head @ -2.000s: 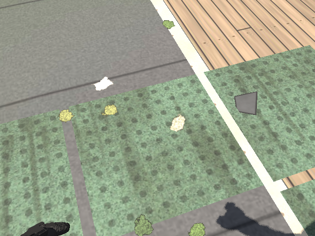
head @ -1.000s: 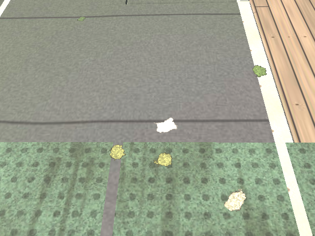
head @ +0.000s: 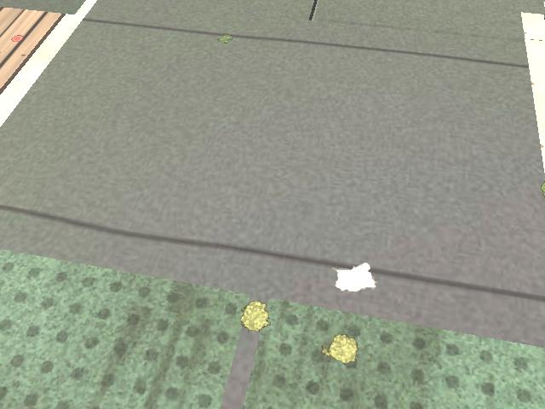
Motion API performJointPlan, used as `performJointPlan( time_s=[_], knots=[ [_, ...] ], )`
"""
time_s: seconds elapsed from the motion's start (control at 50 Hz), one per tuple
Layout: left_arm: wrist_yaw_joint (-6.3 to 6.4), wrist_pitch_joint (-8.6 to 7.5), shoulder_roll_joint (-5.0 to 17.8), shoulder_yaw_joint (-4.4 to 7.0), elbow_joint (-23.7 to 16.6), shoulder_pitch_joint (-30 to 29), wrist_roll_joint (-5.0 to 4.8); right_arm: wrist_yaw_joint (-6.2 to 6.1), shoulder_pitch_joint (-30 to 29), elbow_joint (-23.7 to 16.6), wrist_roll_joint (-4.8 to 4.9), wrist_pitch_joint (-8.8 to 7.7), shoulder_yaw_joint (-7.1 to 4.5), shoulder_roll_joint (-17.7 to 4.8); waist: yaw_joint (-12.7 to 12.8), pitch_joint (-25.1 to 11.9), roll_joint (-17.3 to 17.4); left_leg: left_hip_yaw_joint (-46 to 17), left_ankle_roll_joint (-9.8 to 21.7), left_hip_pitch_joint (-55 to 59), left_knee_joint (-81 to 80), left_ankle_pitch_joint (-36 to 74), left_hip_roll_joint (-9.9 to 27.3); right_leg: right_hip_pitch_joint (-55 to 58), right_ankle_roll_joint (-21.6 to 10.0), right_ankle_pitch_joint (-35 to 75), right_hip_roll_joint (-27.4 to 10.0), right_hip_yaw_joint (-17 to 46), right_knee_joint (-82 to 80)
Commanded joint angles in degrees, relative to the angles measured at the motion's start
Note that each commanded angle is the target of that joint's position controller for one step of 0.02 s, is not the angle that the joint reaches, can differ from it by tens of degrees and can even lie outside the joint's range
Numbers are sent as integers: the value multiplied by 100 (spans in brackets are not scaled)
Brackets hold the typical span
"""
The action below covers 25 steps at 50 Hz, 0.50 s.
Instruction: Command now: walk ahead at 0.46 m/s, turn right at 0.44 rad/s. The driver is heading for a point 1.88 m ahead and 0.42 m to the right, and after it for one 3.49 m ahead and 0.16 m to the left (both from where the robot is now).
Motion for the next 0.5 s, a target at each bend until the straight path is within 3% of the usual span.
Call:
performJointPlan(
  time_s=[0.02, 0.04, 0.06, 0.08, 0.12, 0.18, 0.24, 0.3, 0.36, 0.38, 0.4, 0.42, 0.44, 0.46, 0.48, 0.5],
  knots=[
    [90, -20, 983, 274, -102, 1381, 32, 110, -613, -865, 170, -458, -62, -740, 770, -951, -569, -515, 165, -3709, 2140, 336, 145, 3786, -1277, -1351, -1846, 3573, -2007],
    [104, 1, 872, 233, -163, 1075, 57, 88, -745, -889, 35, -491, -66, -706, 573, -560, -192, -444, 171, -3525, 1617, 688, 337, 3032, -1177, -809, -1641, 3068, -2068],
    [124, -1, 719, 169, -253, 845, 113, 61, -711, -868, -62, -459, -104, -713, 376, -389, -244, -455, 148, -3146, 1225, 969, 486, 2481, -1106, -313, -1419, 2688, -2206],
    [144, 8, 695, 157, -332, 689, 143, 65, -614, -861, -89, -404, -110, -680, 240, -320, -428, -435, 83, -2892, 1060, 1116, 500, 2117, -1133, 4, -1289, 2541, -2339],
    [197, -13, 716, 167, -328, 634, 110, 56, -473, -804, -128, -297, -90, -563, 122, -260, -483, -310, -97, -2728, 750, 1295, 471, 1686, -1209, 662, -1157, 2173, -2455],
    [291, -24, 840, 206, -207, 833, 59, 16, -1053, -963, -150, -256, -26, -403, 263, -31, -397, -213, -315, -2757, -405, 2235, 335, 1358, -1078, 1137, -903, 1731, -2492],
    [357, 36, 884, 231, -60, 1127, 1, 69, -1764, -1092, -99, -322, 55, -198, 542, -6, -488, -136, -369, -2248, -1713, 3192, 39, 1212, -818, 952, -672, 1551, -2332],
    [397, 102, 896, 252, 84, 1452, -57, 151, -2204, -1189, 0, -389, 29, -300, 676, 0, -517, -264, -315, -2018, -2324, 3358, -118, 1547, -758, 736, -838, 1950, -2086],
    [438, 183, 863, 272, 111, 1461, -39, 197, -2098, -1158, 25, -442, -63, -513, 517, -67, -677, -446, -110, -1855, -2636, 2796, -115, 2195, -613, 941, -1077, 2439, -1558],
    [442, 223, 869, 291, 89, 1392, -15, 183, -1903, -1114, -3, -459, -110, -598, 398, -95, -773, -392, 9, -1605, -2725, 2512, -163, 2294, -522, 1459, -1037, 2509, -1252],
    [434, 252, 792, 271, 28, 1261, -1, 143, -1426, -1006, -62, -487, -187, -719, 118, -381, -768, -239, 186, -883, -3027, 2710, -201, 2289, -332, 2184, -768, 2379, -641],
    [413, 258, 570, 190, -116, 1163, 53, 108, -756, -956, -184, -523, -249, -920, -221, -1149, -605, -593, 516, 503, -2826, 3341, 366, 1859, -97, 2022, -435, 2165, 545],
    [413, 239, 142, 66, -212, 1847, 84, 59, -201, -916, -312, -465, -347, -1374, -66, -2153, 721, -2321, 1327, 2759, -2440, 4641, 1887, 145, 353, -417, 315, 1496, 2584],
    [394, 221, 360, 33, -240, 2291, 40, 120, -29, -810, -153, -352, -315, -1137, 40, -2786, 1841, -3896, 1862, 3306, -2725, 4367, 2650, -858, 542, -2878, 418, 1295, 3791],
    [406, 280, 879, 185, -164, 1985, -41, 93, -332, -972, -97, -265, -190, -664, -55, -2090, 997, -3261, 1647, 2619, -2841, 3986, 2409, -1137, 650, -2499, 12, 1374, 4284],
    [424, 350, 1021, 240, -291, 1412, -38, 57, -628, -1023, -96, -182, -114, -438, -98, -1439, 527, -2315, 1422, 1871, -2892, 4252, 2114, -1202, 736, -2116, -170, 1067, 4272]
  ],
)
